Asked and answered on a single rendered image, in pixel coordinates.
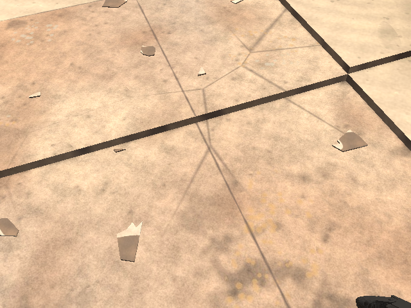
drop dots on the robot right hand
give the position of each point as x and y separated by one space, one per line
381 302

